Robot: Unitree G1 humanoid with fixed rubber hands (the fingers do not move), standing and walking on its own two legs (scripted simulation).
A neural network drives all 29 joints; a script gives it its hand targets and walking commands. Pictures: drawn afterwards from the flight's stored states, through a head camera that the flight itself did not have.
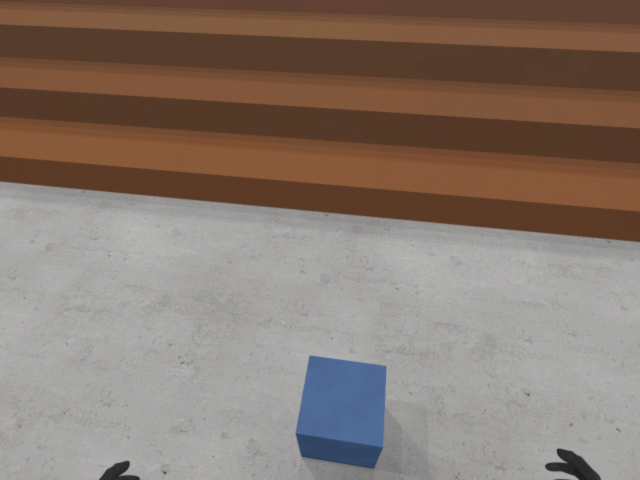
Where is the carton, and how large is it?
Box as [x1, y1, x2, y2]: [296, 355, 386, 468]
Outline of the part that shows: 309,355 296,428 296,436 301,456 373,468 382,448 386,366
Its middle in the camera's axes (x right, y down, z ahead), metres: +0.06 +0.48 +1.08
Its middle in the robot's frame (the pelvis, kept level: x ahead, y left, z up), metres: +0.39 -0.02 -0.66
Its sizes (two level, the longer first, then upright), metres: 0.210 0.200 0.250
